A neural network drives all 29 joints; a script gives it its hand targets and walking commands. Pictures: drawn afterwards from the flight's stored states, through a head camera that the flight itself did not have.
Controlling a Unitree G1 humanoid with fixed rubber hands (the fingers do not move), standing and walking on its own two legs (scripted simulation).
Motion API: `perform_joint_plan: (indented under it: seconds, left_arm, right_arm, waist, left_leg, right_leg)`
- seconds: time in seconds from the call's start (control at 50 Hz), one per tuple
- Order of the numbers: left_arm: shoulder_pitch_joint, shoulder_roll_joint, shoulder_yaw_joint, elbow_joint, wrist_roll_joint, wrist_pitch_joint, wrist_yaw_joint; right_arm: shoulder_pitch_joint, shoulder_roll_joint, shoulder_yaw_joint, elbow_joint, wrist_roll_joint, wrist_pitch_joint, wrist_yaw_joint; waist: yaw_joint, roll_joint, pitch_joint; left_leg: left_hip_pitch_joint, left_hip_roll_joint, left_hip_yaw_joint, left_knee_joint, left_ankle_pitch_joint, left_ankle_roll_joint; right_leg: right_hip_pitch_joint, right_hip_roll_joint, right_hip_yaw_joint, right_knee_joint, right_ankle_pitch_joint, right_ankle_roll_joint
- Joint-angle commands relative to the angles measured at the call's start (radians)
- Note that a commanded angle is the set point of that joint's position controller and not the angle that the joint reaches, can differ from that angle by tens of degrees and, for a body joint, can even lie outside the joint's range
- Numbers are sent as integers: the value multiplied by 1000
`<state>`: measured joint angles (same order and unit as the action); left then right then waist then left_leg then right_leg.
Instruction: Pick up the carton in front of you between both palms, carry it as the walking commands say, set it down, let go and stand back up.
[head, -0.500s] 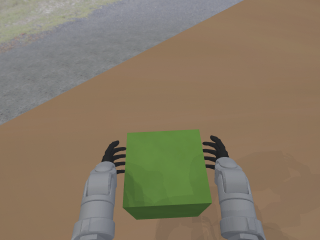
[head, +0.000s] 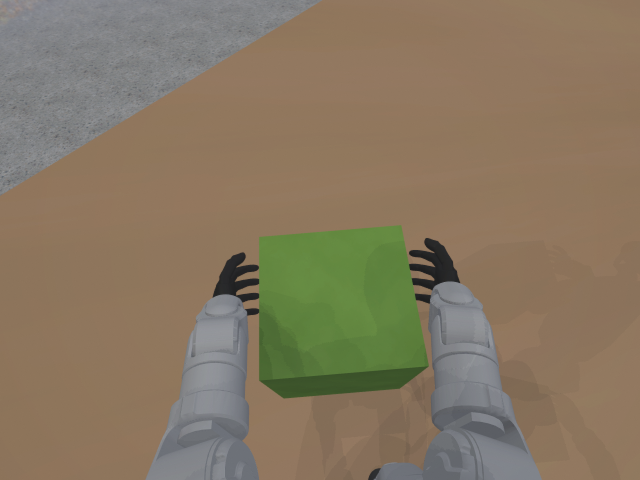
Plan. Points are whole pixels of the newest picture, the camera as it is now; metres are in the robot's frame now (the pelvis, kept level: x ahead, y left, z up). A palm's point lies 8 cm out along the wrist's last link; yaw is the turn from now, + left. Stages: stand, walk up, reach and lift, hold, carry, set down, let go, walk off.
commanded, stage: set down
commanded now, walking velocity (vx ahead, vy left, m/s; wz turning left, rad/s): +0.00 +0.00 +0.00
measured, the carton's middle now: (336, 320) +0.35 -0.03 -0.11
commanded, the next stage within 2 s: none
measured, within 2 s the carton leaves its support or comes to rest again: rests again in 1.66 s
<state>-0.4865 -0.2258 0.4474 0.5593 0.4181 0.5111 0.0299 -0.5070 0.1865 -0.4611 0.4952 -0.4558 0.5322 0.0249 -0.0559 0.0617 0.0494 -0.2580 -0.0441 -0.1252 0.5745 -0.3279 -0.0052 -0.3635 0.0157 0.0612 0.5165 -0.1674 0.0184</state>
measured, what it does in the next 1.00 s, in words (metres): lowers itself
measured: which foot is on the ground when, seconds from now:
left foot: down 0.00-1.00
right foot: down 0.00-1.00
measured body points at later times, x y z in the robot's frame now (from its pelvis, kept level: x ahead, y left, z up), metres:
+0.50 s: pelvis -0.04 +0.00 -0.11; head +0.19 -0.03 +0.27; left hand +0.41 +0.11 -0.19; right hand +0.37 -0.19 -0.19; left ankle -0.01 +0.13 -0.73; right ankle +0.07 -0.13 -0.73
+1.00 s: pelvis -0.07 +0.00 -0.24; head +0.23 -0.02 +0.10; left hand +0.46 +0.09 -0.35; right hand +0.39 -0.20 -0.34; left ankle -0.01 +0.13 -0.73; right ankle +0.06 -0.13 -0.73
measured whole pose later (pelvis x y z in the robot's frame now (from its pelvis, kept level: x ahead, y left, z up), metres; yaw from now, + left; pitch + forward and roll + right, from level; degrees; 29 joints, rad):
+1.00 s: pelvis -0.07 +0.00 -0.24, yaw +2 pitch +47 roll +2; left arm -1.14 0.10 0.31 0.85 0.20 0.30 0.05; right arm -0.96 0.16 -0.57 0.48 -0.27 0.31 -0.16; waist -0.11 0.05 -0.12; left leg -1.89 -0.15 -0.08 1.65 -0.59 -0.05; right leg -2.00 0.08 0.13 1.55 -0.37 0.08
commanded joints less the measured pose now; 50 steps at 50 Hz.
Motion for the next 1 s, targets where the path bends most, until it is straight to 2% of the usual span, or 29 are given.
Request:
perform_joint_plan:
  seconds: [0.0,0.04,0.08,0.18,0.26,0.3,0.36,0.44,0.5,0.62,0.76,0.86,0.98]
  left_arm:
    - [-543,-729,-346,71,-139,-141,-212]
    - [-528,-697,-342,75,-123,-206,-198]
    - [-535,-708,-383,67,-136,-270,-190]
    - [-639,-777,-571,14,-228,-386,-189]
    - [-714,-779,-717,-64,-303,-411,-196]
    - [-744,-778,-751,-81,-325,-397,-204]
    - [-785,-781,-748,-63,-333,-353,-231]
    - [-847,-771,-666,29,-304,-282,-281]
    - [-897,-748,-595,95,-285,-242,-306]
    - [-1005,-709,-512,171,-286,-234,-320]
    - [-1117,-661,-522,192,-320,-263,-301]
    - [-1183,-633,-542,210,-341,-266,-283]
    - [-1254,-604,-555,251,-360,-271,-257]
  right_arm:
    - [-422,724,323,141,137,-113,222]
    - [-413,713,316,149,122,-176,216]
    - [-430,731,354,141,137,-239,216]
    - [-510,819,510,100,214,-353,219]
    - [-574,851,632,-2,274,-377,210]
    - [-599,858,662,-34,288,-364,206]
    - [-622,870,662,-22,286,-324,209]
    - [-676,889,600,39,256,-256,216]
    - [-734,889,550,69,242,-214,212]
    - [-869,892,520,78,258,-197,182]
    - [-995,887,536,64,311,-223,131]
    - [-1055,861,520,67,328,-227,109]
    - [-1120,806,471,67,331,-236,95]
  waist:
    - [-14,-33,-259]
    - [-4,-38,-331]
    - [4,-36,-435]
    - [-18,-48,-797]
    - [-34,-52,-1119]
    - [-42,-43,-1202]
    - [-51,-11,-1200]
    - [-58,18,-1073]
    - [-59,12,-1028]
    - [-58,-34,-1089]
    - [-56,-65,-1220]
    - [-71,-41,-1261]
    - [-108,15,-1268]
  left_leg:
    - [-345,-65,55,-78,129,-3]
    - [-396,-78,64,-37,186,-12]
    - [-430,-88,67,4,239,-20]
    - [-536,-102,71,165,395,-45]
    - [-677,-104,79,287,479,-55]
    - [-731,-109,87,330,457,-56]
    - [-786,-120,104,385,349,-52]
    - [-940,-129,130,439,107,-35]
    - [-1067,-136,145,479,-9,-22]
    - [-1249,-151,160,598,-60,-9]
    - [-1361,-159,172,745,-50,-5]
    - [-1390,-160,178,828,-51,-7]
    - [-1409,-161,179,913,-38,-14]
  right_leg:
    - [208,83,-33,66,183,-34]
    - [157,86,-36,115,253,-26]
    - [124,92,-39,168,321,-19]
    - [67,91,-33,325,513,-12]
    - [71,82,-28,455,666,-5]
    - [15,84,-37,493,638,2]
    - [-156,96,-59,525,474,14]
    - [-359,100,-74,557,200,17]
    - [-420,103,-79,594,93,20]
    - [-462,112,-84,702,83,36]
    - [-513,123,-97,841,127,55]
    - [-594,127,-114,924,122,60]
    - [-715,125,-135,1014,125,58]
